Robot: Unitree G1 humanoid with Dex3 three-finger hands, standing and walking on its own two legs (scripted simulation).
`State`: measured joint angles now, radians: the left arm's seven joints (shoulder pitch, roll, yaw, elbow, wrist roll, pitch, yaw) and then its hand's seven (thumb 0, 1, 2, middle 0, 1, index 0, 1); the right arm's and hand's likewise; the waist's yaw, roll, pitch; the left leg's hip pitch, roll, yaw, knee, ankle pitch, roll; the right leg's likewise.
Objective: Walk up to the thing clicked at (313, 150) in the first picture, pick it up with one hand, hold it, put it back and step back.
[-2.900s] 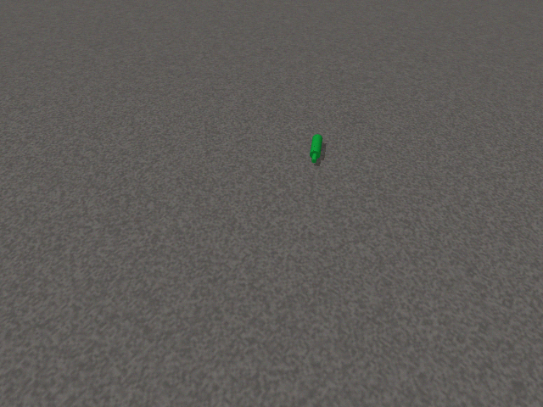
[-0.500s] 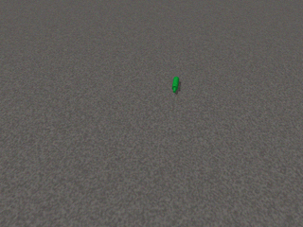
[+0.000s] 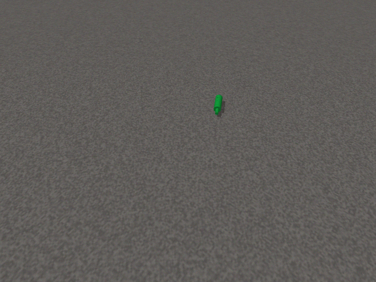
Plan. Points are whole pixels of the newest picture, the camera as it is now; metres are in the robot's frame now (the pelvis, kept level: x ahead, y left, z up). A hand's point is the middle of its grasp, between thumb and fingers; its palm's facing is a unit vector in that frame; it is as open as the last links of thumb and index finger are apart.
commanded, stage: stand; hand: left
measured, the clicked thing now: (217, 105) +1.53 -0.26 -0.75
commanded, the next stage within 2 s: walk up in 0.82 s
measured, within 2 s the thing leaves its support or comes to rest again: neither
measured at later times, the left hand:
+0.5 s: hand out of the picture +0.07 +0.25 -0.16, palm faces -0.04 -0.94 -0.35, open 7.4 cm
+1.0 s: hand out of the picture +0.08 +0.29 -0.15, palm faces -0.19 -0.91 -0.37, open 7.4 cm
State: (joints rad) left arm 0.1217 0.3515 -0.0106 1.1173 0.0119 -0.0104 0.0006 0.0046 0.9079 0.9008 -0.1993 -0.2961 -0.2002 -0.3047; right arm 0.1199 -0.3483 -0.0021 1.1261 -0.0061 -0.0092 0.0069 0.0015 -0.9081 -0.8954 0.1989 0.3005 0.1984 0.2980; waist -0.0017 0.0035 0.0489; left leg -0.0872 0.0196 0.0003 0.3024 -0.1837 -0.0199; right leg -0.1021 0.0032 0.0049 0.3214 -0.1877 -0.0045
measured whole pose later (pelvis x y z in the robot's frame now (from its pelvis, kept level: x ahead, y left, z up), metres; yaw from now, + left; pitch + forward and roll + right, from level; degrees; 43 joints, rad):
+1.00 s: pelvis +0.01 +0.03 -0.01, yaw -11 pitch +1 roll -1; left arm 0.28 0.36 0.05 1.03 0.02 -0.01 -0.05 0.01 0.90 0.90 -0.20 -0.30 -0.20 -0.31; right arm 0.11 -0.45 -0.09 0.91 -0.04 -0.03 0.09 0.00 -0.91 -0.90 0.20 0.30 0.20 0.30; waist 0.00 0.06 0.03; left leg -0.24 -0.02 -0.11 0.64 -0.48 0.05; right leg -0.24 0.06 0.20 0.48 -0.26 0.00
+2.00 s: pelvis +0.49 +0.07 -0.02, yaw -55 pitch +1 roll +0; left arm 0.23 0.49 0.07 0.92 -0.01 -0.03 0.04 0.01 0.91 0.90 -0.20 -0.30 -0.20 -0.30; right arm 0.40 -0.44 -0.09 0.78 -0.07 0.03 0.09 0.00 -0.91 -0.90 0.20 0.30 0.20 0.30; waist -0.14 0.02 0.06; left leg -0.30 0.05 0.18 0.61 -0.32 0.04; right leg -0.54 -0.04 -0.12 0.97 -0.41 -0.03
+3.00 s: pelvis +0.94 +0.10 -0.06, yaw -78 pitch -1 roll -1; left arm 0.34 0.43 0.05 0.74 0.04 -0.06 0.12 0.00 0.90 0.90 -0.21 -0.30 -0.21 -0.31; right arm 0.21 -0.47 -0.12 0.66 -0.07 0.12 0.09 0.01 -0.91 -0.90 0.20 0.30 0.20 0.30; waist -0.02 0.14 0.13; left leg -0.64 0.09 -0.09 1.34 -0.45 0.00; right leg -0.52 -0.07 -0.03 0.86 -0.33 -0.02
